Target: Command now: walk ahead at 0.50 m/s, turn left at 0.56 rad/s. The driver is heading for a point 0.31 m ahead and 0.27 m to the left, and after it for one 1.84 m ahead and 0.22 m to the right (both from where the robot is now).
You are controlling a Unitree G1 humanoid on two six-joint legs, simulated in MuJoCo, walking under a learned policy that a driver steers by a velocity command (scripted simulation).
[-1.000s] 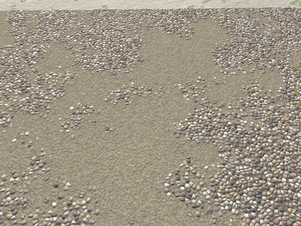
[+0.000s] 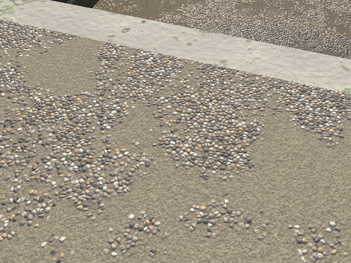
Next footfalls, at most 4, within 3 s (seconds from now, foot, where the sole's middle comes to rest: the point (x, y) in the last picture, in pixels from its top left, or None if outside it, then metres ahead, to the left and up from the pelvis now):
0.30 right None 0.37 -0.13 -0.78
0.66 left None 0.33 0.12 -0.78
0.94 right None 0.36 -0.13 -0.78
1.48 left None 0.39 0.08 -0.78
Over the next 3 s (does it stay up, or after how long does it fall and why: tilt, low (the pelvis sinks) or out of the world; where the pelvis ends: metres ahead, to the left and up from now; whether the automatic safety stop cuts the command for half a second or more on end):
stays up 0.30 -0.05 0.00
